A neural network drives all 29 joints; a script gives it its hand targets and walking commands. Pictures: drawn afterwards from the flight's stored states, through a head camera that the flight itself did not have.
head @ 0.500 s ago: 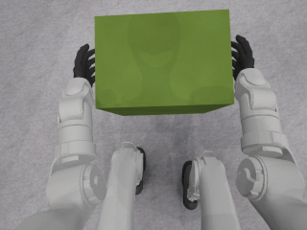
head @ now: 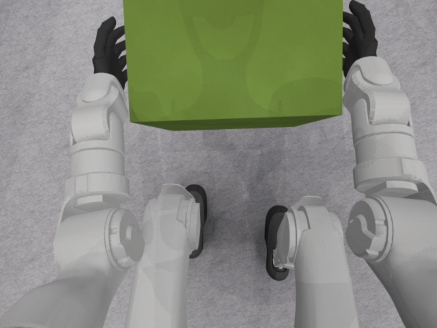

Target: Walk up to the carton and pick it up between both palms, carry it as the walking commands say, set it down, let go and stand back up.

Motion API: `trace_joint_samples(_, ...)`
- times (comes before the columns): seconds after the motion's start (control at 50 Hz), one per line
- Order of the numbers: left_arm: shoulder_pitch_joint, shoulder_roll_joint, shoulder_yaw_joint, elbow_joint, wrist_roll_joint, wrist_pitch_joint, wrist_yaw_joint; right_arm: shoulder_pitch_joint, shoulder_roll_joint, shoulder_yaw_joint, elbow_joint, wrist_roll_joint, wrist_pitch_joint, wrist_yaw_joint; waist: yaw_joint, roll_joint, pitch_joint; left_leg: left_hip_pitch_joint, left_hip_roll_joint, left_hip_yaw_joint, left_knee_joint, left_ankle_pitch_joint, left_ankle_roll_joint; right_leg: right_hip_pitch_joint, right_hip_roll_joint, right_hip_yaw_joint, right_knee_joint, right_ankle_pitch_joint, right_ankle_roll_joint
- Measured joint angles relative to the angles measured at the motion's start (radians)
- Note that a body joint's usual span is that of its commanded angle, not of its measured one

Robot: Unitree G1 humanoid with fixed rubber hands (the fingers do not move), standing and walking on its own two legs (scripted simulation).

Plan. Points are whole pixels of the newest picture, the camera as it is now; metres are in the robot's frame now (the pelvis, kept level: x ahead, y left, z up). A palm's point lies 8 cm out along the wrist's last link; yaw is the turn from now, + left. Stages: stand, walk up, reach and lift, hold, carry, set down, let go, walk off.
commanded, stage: set down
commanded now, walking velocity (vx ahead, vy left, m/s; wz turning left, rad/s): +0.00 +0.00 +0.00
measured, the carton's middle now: (231, 70) +0.53 +0.06 -0.20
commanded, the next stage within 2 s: none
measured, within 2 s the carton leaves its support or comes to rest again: rests again in 1.00 s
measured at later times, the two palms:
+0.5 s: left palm (127, 77) +0.50 +0.25 -0.20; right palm (332, 66) +0.55 -0.12 -0.20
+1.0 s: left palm (132, 77) +0.50 +0.25 -0.22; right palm (329, 70) +0.55 -0.13 -0.22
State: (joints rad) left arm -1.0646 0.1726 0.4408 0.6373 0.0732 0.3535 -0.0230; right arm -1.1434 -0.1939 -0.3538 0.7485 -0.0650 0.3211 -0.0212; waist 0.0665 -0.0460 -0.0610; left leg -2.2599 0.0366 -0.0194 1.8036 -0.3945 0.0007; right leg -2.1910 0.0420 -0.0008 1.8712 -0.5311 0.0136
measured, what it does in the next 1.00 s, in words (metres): lowers itself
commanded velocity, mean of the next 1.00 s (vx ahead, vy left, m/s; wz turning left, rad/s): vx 0.00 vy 0.00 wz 0.00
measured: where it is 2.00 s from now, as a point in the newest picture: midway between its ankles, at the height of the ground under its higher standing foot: (234, 244)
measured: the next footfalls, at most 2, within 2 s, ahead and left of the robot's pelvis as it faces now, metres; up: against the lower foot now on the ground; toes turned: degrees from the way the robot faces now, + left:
none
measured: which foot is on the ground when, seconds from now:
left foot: down 0.00-1.00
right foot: down 0.00-1.00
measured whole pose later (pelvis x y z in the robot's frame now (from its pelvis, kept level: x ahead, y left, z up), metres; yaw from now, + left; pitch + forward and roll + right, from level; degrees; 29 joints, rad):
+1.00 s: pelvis +0.00 +0.00 -0.08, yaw +1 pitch +41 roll -1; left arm -1.29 0.32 0.30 0.92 -0.08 0.24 0.03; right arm -1.35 -0.32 -0.16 0.99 0.09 0.21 -0.09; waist 0.08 -0.03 0.20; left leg -2.36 0.02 -0.03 2.08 -0.43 -0.01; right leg -2.29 0.05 0.00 2.16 -0.59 0.01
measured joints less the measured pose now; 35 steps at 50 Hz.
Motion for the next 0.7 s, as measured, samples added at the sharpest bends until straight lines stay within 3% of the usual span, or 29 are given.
trace_joint_samples(0.7,-0.200,0.133,-0.111,0.206,-0.144,-0.092,0.045,-0.188,-0.116,0.168,0.184,0.138,-0.092,-0.069,0.011,0.016,0.236,-0.102,-0.013,-0.005,0.245,-0.036,-0.010,-0.094,-0.001,0.000,0.263,-0.062,0.000)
